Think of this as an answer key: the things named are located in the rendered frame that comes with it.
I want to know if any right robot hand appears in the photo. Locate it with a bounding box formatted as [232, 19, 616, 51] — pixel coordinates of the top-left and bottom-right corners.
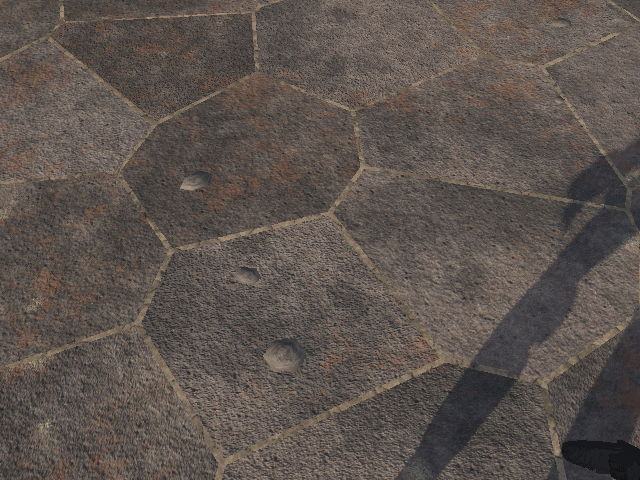
[562, 440, 640, 480]

